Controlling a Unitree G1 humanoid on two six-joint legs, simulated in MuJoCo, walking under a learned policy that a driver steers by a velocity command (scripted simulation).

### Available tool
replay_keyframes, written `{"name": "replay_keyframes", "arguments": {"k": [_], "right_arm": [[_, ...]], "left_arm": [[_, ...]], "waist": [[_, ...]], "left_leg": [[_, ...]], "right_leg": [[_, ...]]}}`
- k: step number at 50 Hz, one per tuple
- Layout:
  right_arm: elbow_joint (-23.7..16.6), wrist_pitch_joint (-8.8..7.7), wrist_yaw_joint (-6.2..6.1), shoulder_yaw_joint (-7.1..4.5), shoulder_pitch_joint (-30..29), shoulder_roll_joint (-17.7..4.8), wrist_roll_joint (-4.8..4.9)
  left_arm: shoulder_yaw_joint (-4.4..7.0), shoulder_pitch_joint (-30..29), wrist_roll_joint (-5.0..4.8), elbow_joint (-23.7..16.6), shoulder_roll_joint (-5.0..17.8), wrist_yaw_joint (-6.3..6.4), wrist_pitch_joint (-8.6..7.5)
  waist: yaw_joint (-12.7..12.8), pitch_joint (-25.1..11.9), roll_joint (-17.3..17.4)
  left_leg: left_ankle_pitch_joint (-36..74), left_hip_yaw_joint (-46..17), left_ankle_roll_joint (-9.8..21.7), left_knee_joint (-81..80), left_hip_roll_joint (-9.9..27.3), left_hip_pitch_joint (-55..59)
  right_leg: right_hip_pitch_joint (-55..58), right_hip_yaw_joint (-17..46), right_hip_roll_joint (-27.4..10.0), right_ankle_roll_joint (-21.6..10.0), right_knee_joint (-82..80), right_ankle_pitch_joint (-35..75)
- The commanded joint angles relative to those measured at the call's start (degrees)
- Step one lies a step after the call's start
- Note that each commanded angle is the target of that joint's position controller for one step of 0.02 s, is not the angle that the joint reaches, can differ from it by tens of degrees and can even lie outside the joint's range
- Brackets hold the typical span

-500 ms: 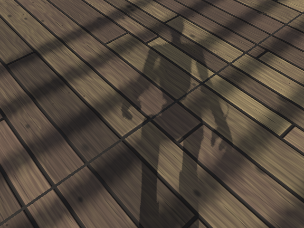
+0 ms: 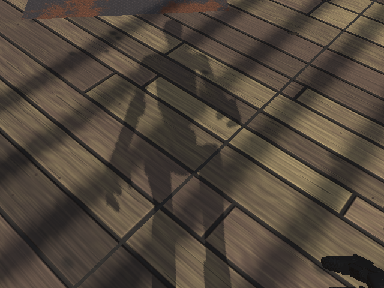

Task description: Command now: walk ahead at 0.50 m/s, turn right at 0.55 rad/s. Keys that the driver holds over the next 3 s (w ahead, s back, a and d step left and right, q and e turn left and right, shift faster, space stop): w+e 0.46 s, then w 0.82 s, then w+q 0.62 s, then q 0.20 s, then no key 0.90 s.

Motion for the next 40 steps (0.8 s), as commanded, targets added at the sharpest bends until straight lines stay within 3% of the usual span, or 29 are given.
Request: {"name": "replay_keyframes", "arguments": {"k": [1,2,3,5,9,14,19,22,24,25,26,27,28,29,30,31,32,34,36,40], "right_arm": [[1.1,0.82,-1.36,-5.06,18.2,-14.6,-0.32],[0.2,0.92,-1.08,-3.81,14.6,-9.0,0.17],[0.3,0.73,-0.81,-3.11,12.5,-6.4,0.3],[1.6,0.02,-0.87,-2.71,13.2,-5.4,0.34],[3.8,-1.69,-0.27,-3.24,16.8,-6.2,1.37],[5.9,-1.5,-0.13,-3.43,19.6,-6.1,1.17],[8.1,-1.04,-0.57,-4.0,23.2,-8.1,1.19],[9.5,0.1,-1.08,-4.3,24.8,-9.8,1.1],[10.1,1.1,-1.34,-4.38,25.7,-11.1,1.15],[9.7,1.4,-1.28,-4.06,25.3,-10.7,1.28],[7.0,1.2,-0.6,-2.8,26.9,-6.1,1.87],[3.8,0.91,0.14,-2.91,25.6,-5.6,1.83],[3.3,0.82,0.15,-3.75,19.0,-9.1,1.28],[3.0,0.17,0.4,-3.11,17.5,-7.3,2.11],[4.2,0.04,0.46,-2.89,18.8,-6.4,2.04],[4.9,0.82,0.59,-2.9,19.9,-6.1,0.99],[6.3,1.87,0.83,-2.78,22.5,-5.5,0.24],[6.6,3.04,1.45,-2.94,22.7,-4.9,-0.12],[5.7,3.41,1.82,-3.02,18.9,-4.4,0.02],[3.3,3.27,1.85,-3.08,10.1,-4.3,0.39]], "left_arm": [[0.62,3.2,0.45,-5.6,6.1,0.37,-0.46],[0.88,-0.5,1.3,-5.1,6.8,-0.02,0.0],[0.7,-3.6,1.41,-5.5,5.6,-0.65,0.15],[0.68,-5.2,2.2,-5.9,4.7,-1.68,1.22],[0.16,-10.1,2.09,-8.3,3.3,-3.08,2.6],[-0.98,-20.0,1.9,-12.1,1.9,-4.35,2.4],[-2.03,-28.5,2.16,-15.5,1.5,-5.18,2.1],[-1.7,-28.2,2.7,-16.0,2.5,-4.63,2.19],[-0.73,-19.8,3.12,-13.7,4.1,-3.81,1.7],[0.36,-9.8,3.67,-10.4,5.8,-3.02,1.18],[1.93,-3.3,4.23,-9.4,11.2,-1.9,1.1],[2.62,-4.0,1.88,-10.3,14.9,-1.3,1.72],[2.29,-4.1,1.07,-9.6,12.9,-0.56,2.26],[1.53,-7.2,0.86,-8.8,10.2,-0.14,1.87],[0.68,-9.5,0.85,-8.3,7.3,-0.09,1.28],[0.05,-11.3,0.64,-7.8,5.7,-0.01,0.63],[-0.41,-12.6,0.69,-7.8,4.7,-0.11,0.04],[-0.47,-11.0,0.32,-6.6,4.9,-0.49,-1.15],[-0.21,-9.1,0.19,-5.3,5.9,-0.65,-1.62],[-0.43,-4.9,0.16,-3.1,5.6,-0.61,-1.82]], "waist": [[-7.3,-14.5,11.7],[-6.8,-7.0,4.4],[-6.4,-2.7,2.1],[-5.4,-0.8,5.9],[-5.0,-1.3,5.6],[-6.4,1.2,4.8],[-8.3,3.2,4.7],[-7.4,1.8,5.5],[-3.8,-3.8,5.8],[0.7,-9.1,3.4],[1.9,-16.7,-5.7],[-0.1,-21.5,-12.8],[1.5,-15.3,-3.3],[-0.7,-8.5,-2.6],[-3.5,-4.4,-0.5],[-5.7,-2.5,-0.8],[-7.2,-2.7,-1.5],[-7.7,-2.6,-1.9],[-7.1,-0.4,-2.2],[-4.6,2.4,-2.4]], "left_leg": [[-26.1,-42.4,10.6,-14.0,26.5,37.2],[-25.7,-34.1,9.5,-15.3,23.6,29.5],[-17.8,-25.3,8.4,-16.7,20.3,23.8],[-5.5,-14.5,6.5,-18.3,16.3,19.4],[7.6,-5.9,7.2,-19.8,16.1,20.5],[12.3,3.4,6.8,-21.2,14.4,21.4],[16.7,9.0,5.4,-20.0,15.6,24.7],[35.1,12.2,4.4,-12.4,16.5,29.5],[46.8,13.8,4.1,2.4,16.7,29.3],[39.7,14.8,2.9,15.3,15.5,22.5],[10.7,14.9,0.7,33.9,12.2,4.4],[-25.7,8.6,-1.8,50.0,1.4,-11.7],[-19.8,1.5,-1.3,50.5,4.4,-16.6],[-15.5,0.9,-0.7,46.9,6.5,-16.0],[-13.8,0.6,-0.5,40.9,8.3,-12.1],[-13.3,0.2,-0.8,37.2,9.2,-8.4],[-12.5,0.4,-1.1,35.4,9.2,-4.9],[-10.7,1.3,-1.5,33.3,8.6,-4.1],[-6.5,1.7,-2.1,29.9,8.9,-7.5],[1.5,2.0,-2.6,20.6,8.7,-13.7]], "right_leg": [[-33.0,-6.0,-3.6,-0.3,32.9,-3.8],[-33.1,-6.1,-6.2,-0.3,33.9,1.8],[-32.0,-6.8,-7.9,0.3,32.1,5.4],[-29.7,-8.0,-9.9,1.3,29.8,7.7],[-33.3,-9.2,-10.9,2.2,29.0,12.6],[-36.4,-12.0,-11.5,3.1,17.8,22.3],[-31.5,-17.4,-10.8,0.7,4.2,23.5],[-26.5,-20.5,-7.2,-2.4,0.4,15.8],[-15.1,-21.1,-2.9,-5.3,-2.6,11.4],[-1.3,-18.7,-2.7,-7.3,-6.9,13.7],[17.3,1.3,-17.8,-11.8,-8.7,4.8],[24.5,29.4,-30.8,-17.9,-17.5,10.3],[20.5,20.3,-28.5,-16.3,-18.1,19.2],[12.9,11.8,-26.2,-14.9,-18.2,26.6],[5.5,6.0,-22.9,-12.0,-19.5,32.7],[0.6,2.0,-20.2,-10.3,-20.7,35.5],[-2.1,-0.7,-18.6,-9.4,-22.0,35.9],[-3.7,-2.6,-17.3,-9.5,-24.1,37.5],[-4.0,-3.7,-16.7,-9.3,-26.7,34.7],[-0.2,-5.0,-16.1,-7.7,-28.1,35.1]]}}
